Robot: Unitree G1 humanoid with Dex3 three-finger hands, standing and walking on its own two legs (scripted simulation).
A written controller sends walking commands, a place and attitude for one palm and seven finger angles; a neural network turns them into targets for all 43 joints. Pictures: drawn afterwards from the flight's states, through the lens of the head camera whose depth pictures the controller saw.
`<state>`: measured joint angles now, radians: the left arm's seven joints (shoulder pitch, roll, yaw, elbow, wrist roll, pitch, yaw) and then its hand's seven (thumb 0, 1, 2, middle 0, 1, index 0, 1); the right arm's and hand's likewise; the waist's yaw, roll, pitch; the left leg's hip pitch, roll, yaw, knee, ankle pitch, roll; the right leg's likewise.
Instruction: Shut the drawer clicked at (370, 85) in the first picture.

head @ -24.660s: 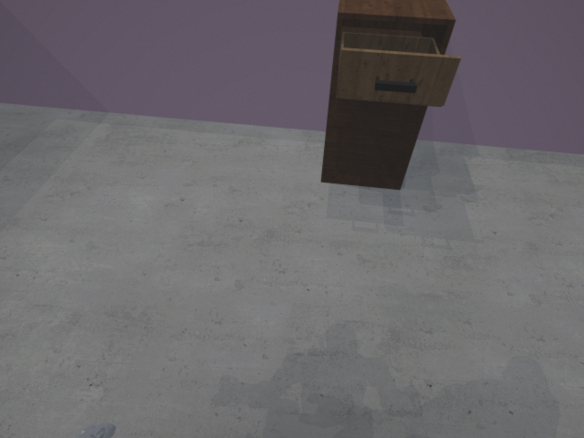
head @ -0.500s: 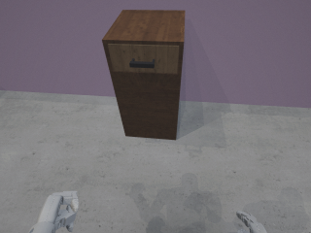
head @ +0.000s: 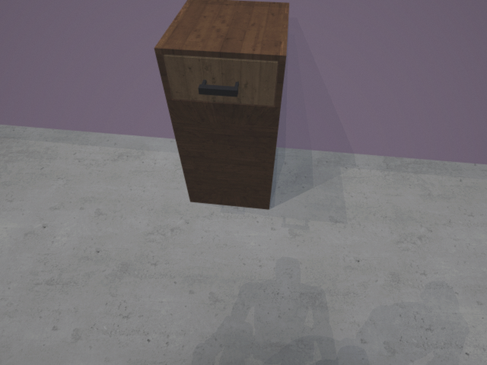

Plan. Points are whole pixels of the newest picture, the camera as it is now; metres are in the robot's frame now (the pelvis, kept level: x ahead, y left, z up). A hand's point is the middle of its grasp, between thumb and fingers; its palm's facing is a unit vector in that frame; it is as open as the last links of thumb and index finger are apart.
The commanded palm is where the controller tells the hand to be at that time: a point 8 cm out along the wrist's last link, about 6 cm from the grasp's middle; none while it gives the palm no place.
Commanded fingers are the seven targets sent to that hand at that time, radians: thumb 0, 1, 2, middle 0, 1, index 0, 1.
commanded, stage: let the arm hang, fingers relaxed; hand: left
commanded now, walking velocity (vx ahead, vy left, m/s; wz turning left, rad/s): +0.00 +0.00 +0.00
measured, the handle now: (219, 87) +0.93 +0.13 -0.06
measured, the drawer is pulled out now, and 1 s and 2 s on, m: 0.00 0.00 0.00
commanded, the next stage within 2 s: look to check the result in 0.44 s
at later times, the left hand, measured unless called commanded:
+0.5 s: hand out of the picture +0.04 +0.17 -0.17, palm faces +0.02 -0.98 -0.21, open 7.4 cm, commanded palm none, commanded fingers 0.00 0.90 0.90 -0.20 -0.30 -0.20 -0.30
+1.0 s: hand out of the picture +0.05 +0.17 -0.17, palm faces +0.01 -0.97 -0.24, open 7.4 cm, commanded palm none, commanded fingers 0.00 0.90 0.90 -0.20 -0.30 -0.20 -0.30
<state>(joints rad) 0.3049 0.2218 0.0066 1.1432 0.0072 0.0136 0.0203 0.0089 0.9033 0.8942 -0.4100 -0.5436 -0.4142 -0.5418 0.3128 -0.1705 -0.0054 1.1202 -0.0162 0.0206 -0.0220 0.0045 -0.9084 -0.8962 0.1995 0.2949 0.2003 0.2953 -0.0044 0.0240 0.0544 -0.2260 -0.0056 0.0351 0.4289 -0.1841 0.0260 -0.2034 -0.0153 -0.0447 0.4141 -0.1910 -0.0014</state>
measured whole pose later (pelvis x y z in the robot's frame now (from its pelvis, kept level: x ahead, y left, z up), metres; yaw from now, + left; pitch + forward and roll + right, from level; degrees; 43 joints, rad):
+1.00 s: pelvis +0.02 -0.02 +0.00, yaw +0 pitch -1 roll +0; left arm 0.21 0.20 0.01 1.14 0.01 -0.01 0.02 0.01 0.90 0.89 -0.20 -0.30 -0.20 -0.30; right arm 0.22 -0.19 -0.01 1.14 -0.02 0.00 -0.03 0.00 -0.91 -0.90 0.20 0.29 0.20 0.30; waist -0.01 0.02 0.05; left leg -0.16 0.02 0.03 0.38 -0.19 -0.01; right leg -0.15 0.01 -0.05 0.37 -0.20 -0.03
